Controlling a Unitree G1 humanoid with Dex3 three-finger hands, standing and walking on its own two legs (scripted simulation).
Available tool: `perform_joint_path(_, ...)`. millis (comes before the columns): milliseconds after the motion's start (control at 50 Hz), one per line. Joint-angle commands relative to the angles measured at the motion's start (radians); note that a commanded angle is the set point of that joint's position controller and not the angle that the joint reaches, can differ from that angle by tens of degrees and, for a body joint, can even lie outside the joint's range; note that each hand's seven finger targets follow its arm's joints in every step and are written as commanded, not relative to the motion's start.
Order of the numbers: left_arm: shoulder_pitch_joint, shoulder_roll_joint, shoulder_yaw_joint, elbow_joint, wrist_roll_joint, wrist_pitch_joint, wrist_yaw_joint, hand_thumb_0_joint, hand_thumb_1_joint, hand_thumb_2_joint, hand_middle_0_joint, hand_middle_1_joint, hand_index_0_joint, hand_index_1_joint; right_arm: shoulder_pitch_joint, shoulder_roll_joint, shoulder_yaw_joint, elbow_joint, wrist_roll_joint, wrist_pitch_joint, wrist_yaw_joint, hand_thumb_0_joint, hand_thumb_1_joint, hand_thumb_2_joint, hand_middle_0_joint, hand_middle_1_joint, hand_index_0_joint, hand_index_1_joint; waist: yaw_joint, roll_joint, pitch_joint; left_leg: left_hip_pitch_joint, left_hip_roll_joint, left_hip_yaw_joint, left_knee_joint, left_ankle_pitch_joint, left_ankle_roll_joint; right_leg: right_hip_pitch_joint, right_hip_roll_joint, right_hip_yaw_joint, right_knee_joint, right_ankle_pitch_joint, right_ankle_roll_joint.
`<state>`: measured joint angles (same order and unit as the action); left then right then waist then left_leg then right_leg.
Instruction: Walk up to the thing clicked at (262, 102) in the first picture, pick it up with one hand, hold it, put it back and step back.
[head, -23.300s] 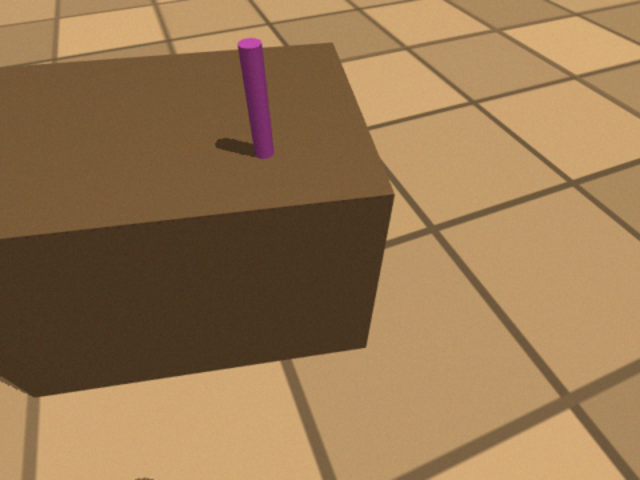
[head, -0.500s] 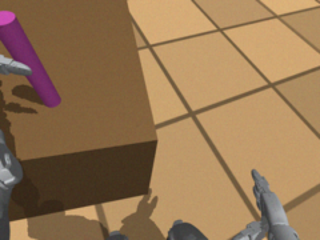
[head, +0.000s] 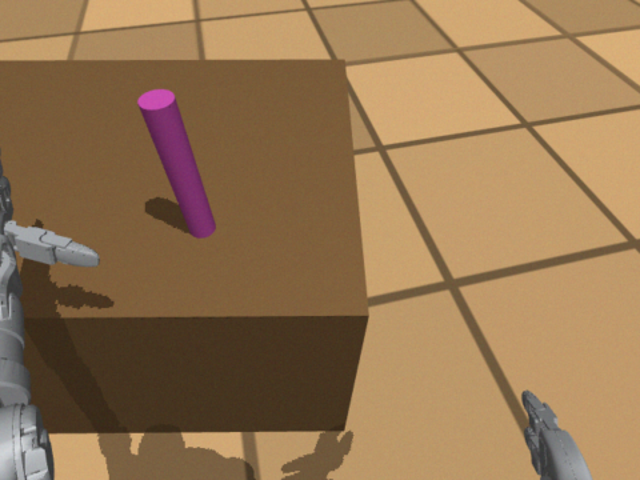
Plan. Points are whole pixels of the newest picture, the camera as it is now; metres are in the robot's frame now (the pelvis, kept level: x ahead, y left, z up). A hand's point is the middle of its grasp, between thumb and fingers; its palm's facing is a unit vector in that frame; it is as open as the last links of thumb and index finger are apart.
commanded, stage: sink last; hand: left
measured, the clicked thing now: (183, 174) +0.51 +0.20 +0.08
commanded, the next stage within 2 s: home in 0.80 s
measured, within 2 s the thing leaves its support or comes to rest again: neither
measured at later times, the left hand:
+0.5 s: hand (46, 434) +0.17 +0.24 +0.12, palm faces +0.34 -0.86 -0.37, open 17.5 cm
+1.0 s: hand out of the picture +0.13 +0.26 +0.12, palm faces +0.40 -0.81 -0.43, open 17.5 cm
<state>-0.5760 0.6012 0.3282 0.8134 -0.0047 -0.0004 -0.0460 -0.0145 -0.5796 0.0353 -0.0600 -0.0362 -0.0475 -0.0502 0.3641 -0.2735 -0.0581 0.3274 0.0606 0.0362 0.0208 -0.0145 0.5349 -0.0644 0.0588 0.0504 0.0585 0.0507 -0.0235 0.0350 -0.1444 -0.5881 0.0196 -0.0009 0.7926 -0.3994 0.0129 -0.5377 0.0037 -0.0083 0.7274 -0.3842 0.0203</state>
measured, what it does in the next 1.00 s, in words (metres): stands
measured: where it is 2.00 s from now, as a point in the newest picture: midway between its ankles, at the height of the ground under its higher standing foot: outside the picture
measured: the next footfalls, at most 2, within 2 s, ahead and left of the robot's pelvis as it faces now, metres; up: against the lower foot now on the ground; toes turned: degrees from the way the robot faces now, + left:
none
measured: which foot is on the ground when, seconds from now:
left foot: down 0.00-1.00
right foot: down 0.00-1.00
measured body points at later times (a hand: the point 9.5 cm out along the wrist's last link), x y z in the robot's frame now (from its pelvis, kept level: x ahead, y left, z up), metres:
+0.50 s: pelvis -0.02 -0.01 +0.00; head -0.02 -0.03 +0.45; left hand +0.14 +0.28 +0.14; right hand +0.15 -0.27 -0.05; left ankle -0.01 +0.10 -0.71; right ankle -0.02 -0.14 -0.71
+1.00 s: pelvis -0.04 -0.02 +0.00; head -0.05 -0.03 +0.45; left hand +0.11 +0.30 +0.15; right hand +0.12 -0.29 -0.04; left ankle -0.01 +0.10 -0.71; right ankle -0.02 -0.14 -0.71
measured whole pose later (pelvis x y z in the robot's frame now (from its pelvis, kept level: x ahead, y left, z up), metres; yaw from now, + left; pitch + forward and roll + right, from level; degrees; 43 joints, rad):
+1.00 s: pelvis -0.04 -0.02 +0.00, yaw +1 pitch +0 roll +0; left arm 0.50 0.36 0.36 -0.22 -0.07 -0.22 0.03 -0.01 -0.54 0.04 -0.06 -0.06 -0.06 -0.06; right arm 0.43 -0.24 -0.15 0.31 0.05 -0.09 -0.05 -0.02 0.46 -0.10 0.08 0.08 0.08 0.08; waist 0.05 0.03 -0.03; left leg -0.41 -0.01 0.00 0.74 -0.33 0.00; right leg -0.39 -0.02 -0.01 0.76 -0.37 0.01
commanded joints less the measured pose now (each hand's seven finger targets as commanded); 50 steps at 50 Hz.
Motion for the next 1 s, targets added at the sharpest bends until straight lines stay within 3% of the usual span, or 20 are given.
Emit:
perform_joint_path(0,-0.055,0.142,0.015,-0.483,-0.03,-0.047,0.025,0.0,-0.574,0.029,-0.062,-0.045,-0.057,-0.05,-0.037,-0.172,-0.11,-0.165,0.004,-0.056,-0.025,0.0,0.544,-0.058,0.052,0.054,0.052,0.054,0.011,0.04,-0.27,0.302,0.015,-0.006,-0.112,0.481,-0.022,0.102,0.024,-0.063,-0.067,0.338,-0.038)
perform_joint_path(20,0.021,0.173,0.062,-0.535,-0.037,-0.044,0.038,0.0,-0.562,0.024,-0.058,-0.043,-0.055,-0.046,-0.045,-0.192,-0.134,-0.16,0.009,-0.053,-0.03,0.0,0.551,-0.055,0.052,0.053,0.052,0.053,0.03,0.032,-0.234,0.283,0.014,-0.006,-0.127,0.458,-0.024,0.117,0.025,-0.066,-0.068,0.319,-0.038)
perform_joint_path(140,0.379,0.139,0.14,-1.039,-0.071,-0.066,0.099,0.0,-0.567,0.015,-0.066,-0.045,-0.065,-0.046,-0.051,-0.121,-0.113,-0.208,0.023,-0.026,-0.059,0.0,0.517,-0.06,0.054,0.053,0.053,0.053,0.071,0.033,-0.167,0.25,-0.011,0.016,-0.163,0.349,-0.023,0.196,0.009,-0.044,-0.085,0.287,-0.034)
perform_joint_path(240,0.61,0.002,0.091,-1.223,-0.086,-0.074,0.122,0.0,-0.562,0.014,-0.064,-0.048,-0.065,-0.047,-0.026,-0.093,-0.117,-0.173,0.012,-0.02,-0.085,0.0,0.521,-0.058,0.054,0.053,0.053,0.053,0.057,0.074,-0.086,0.25,-0.019,0.036,-0.164,0.286,-0.016,0.169,-0.004,-0.024,-0.101,0.257,-0.028)
perform_joint_path(260,0.633,0.001,0.098,-1.259,-0.088,-0.077,0.124,0.0,-0.554,0.014,-0.06,-0.045,-0.06,-0.044,-0.039,-0.128,-0.151,-0.197,0.009,-0.027,-0.093,0.0,0.529,-0.056,0.054,0.053,0.053,0.053,0.046,0.074,-0.087,0.259,-0.019,0.038,-0.167,0.269,-0.015,0.163,-0.004,-0.022,-0.107,0.24,-0.027)
perform_joint_path(300,0.718,-0.056,0.054,-1.308,-0.087,-0.082,0.122,0.0,-0.544,0.008,-0.058,-0.044,-0.061,-0.04,-0.025,-0.076,-0.105,-0.172,0.005,-0.034,-0.092,0.0,0.533,-0.053,0.055,0.053,0.053,0.053,0.052,0.089,-0.046,0.249,-0.017,0.029,-0.173,0.254,-0.015,0.152,-0.001,-0.029,-0.103,0.214,-0.03)
perform_joint_path(360,0.923,-0.121,0.009,-1.307,-0.082,-0.092,0.114,0.0,-0.533,0.011,-0.054,-0.046,-0.059,-0.041,-0.041,-0.094,-0.123,-0.181,-0.001,-0.055,-0.097,0.0,0.54,-0.051,0.055,0.053,0.053,0.053,0.054,0.0,0.007,0.228,-0.015,0.028,-0.166,0.231,-0.005,0.138,0.001,-0.039,-0.105,0.192,-0.024)
perform_joint_path(380,0.968,-0.128,0.009,-1.315,-0.083,-0.095,0.109,0.0,-0.531,0.008,-0.054,-0.045,-0.059,-0.039,-0.042,-0.123,-0.15,-0.197,-0.002,-0.061,-0.099,0.0,0.538,-0.05,0.055,0.053,0.053,0.053,0.045,-0.013,0.011,0.231,-0.016,0.028,-0.169,0.219,-0.002,0.134,0.002,-0.041,-0.104,0.185,-0.023)
perform_joint_path(480,1.113,-0.121,0.047,-1.403,-0.085,-0.134,0.097,0.0,-0.508,0.008,-0.045,-0.044,-0.052,-0.035,0.005,-0.086,-0.138,-0.212,-0.001,-0.077,-0.089,0.0,0.551,-0.045,0.056,0.053,0.054,0.053,0.065,-0.069,0.047,0.197,-0.024,0.031,-0.164,0.169,0.006,0.119,-0.002,-0.048,-0.114,0.138,-0.013)
perform_joint_path(540,1.019,-0.059,0.1,-1.465,-0.082,-0.16,0.101,0.0,-0.514,0.013,-0.044,-0.046,-0.051,-0.038,0.016,-0.087,-0.155,-0.219,-0.007,-0.083,-0.094,0.0,0.547,-0.046,0.056,0.053,0.054,0.053,0.051,-0.05,0.039,0.202,-0.027,0.032,-0.168,0.133,0.005,0.104,-0.009,-0.036,-0.117,0.106,-0.012)
perform_joint_path(560,1.022,-0.07,0.093,-1.422,-0.081,-0.16,0.101,0.0,-0.519,0.014,-0.047,-0.047,-0.053,-0.04,0.014,-0.068,-0.128,-0.222,-0.01,-0.086,-0.094,0.0,0.543,-0.047,0.056,0.053,0.054,0.053,0.051,-0.052,0.054,0.193,-0.031,0.035,-0.163,0.124,0.007,0.106,-0.015,-0.029,-0.124,0.099,-0.009)
perform_joint_path(620,1.043,-0.095,0.098,-1.304,-0.08,-0.159,0.102,0.0,-0.531,0.022,-0.049,-0.052,-0.054,-0.047,-0.012,-0.076,-0.144,-0.202,-0.015,-0.104,-0.103,0.0,0.54,-0.049,0.055,0.053,0.053,0.053,0.053,-0.048,0.103,0.171,-0.034,0.035,-0.172,0.063,0.006,0.083,-0.02,-0.019,-0.136,0.035,-0.008)
perform_joint_path(680,0.984,-0.054,0.132,-1.359,-0.077,-0.188,0.105,0.0,-0.532,0.025,-0.048,-0.051,-0.051,-0.047,-0.05,-0.078,-0.133,-0.241,-0.017,-0.13,-0.102,0.0,0.542,-0.048,0.055,0.053,0.053,0.053,0.072,-0.023,0.079,0.167,-0.041,0.036,-0.175,0.02,0.004,0.099,-0.031,-0.005,-0.15,-0.023,-0.011)
perform_joint_path(740,1.004,-0.062,0.118,-1.381,-0.076,-0.217,0.104,0.0,-0.521,0.029,-0.042,-0.051,-0.046,-0.047,-0.028,-0.067,-0.12,-0.218,-0.018,-0.157,-0.096,0.0,0.553,-0.045,0.055,0.053,0.053,0.053,0.074,-0.024,0.114,0.157,-0.043,0.034,-0.166,-0.013,0.004,0.087,-0.04,0.025,-0.174,-0.098,-0.01)
perform_joint_path(760,1.047,-0.083,0.115,-1.311,-0.074,-0.218,0.106,0.0,-0.526,0.024,-0.047,-0.054,-0.053,-0.048,-0.027,-0.096,-0.152,-0.206,-0.02,-0.165,-0.098,0.0,0.541,-0.047,0.056,0.052,0.053,0.052,0.07,-0.046,0.128,0.148,-0.041,0.032,-0.175,-0.026,0.006,0.089,-0.034,0.016,-0.172,-0.106,-0.011)
perform_joint_path(800,1.041,-0.081,0.126,-1.284,-0.073,-0.236,0.104,0.0,-0.546,0.027,-0.052,-0.05,-0.054,-0.048,-0.024,-0.066,-0.113,-0.21,-0.018,-0.174,-0.089,0.0,0.529,-0.051,0.055,0.052,0.053,0.052,0.083,-0.047,0.138,0.147,-0.037,0.028,-0.193,-0.028,0.006,0.105,-0.028,0.0,-0.169,-0.096,-0.014)
perform_joint_path(820,1.026,-0.066,0.14,-1.283,-0.074,-0.246,0.104,0.0,-0.552,0.033,-0.055,-0.057,-0.056,-0.055,-0.036,-0.096,-0.145,-0.215,-0.015,-0.179,-0.09,0.0,0.522,-0.053,0.055,0.052,0.053,0.052,0.083,-0.041,0.139,0.146,-0.036,0.03,-0.197,-0.036,0.005,0.102,-0.027,0.0,-0.166,-0.097,-0.015)
perform_joint_path(880,1.029,-0.064,0.156,-1.219,-0.075,-0.265,0.099,0.0,-0.574,0.036,-0.065,-0.064,-0.066,-0.063,-0.006,-0.095,-0.146,-0.21,-0.016,-0.183,-0.084,0.0,0.499,-0.06,0.055,0.052,0.053,0.052,0.077,-0.061,0.124,0.16,-0.034,0.025,-0.212,-0.008,0.005,0.119,-0.016,-0.027,-0.153,-0.045,-0.013)
perform_joint_path(900,1.024,-0.046,0.18,-1.207,-0.076,-0.271,0.101,0.0,-0.497,0.089,-0.056,-0.063,-0.055,-0.064,-0.008,-0.116,-0.171,-0.204,-0.016,-0.184,-0.087,0.0,0.419,-0.14,0.127,0.132,0.127,0.132,0.081,-0.054,0.114,0.164,-0.033,0.024,-0.217,0.004,0.004,0.125,-0.014,-0.028,-0.149,-0.03,-0.015)
perform_joint_path(980,1.042,-0.108,0.106,-1.183,-0.074,-0.289,0.093,0.0,-0.554,0.058,-0.049,-0.056,-0.05,-0.055,-0.031,-0.033,-0.072,-0.197,-0.012,-0.193,-0.074,0.0,0.099,-0.46,0.13,0.183,0.13,0.183,0.098,-0.014,0.125,0.158,-0.037,0.029,-0.221,0.024,0.003,0.13,-0.019,-0.024,-0.148,-0.014,-0.017)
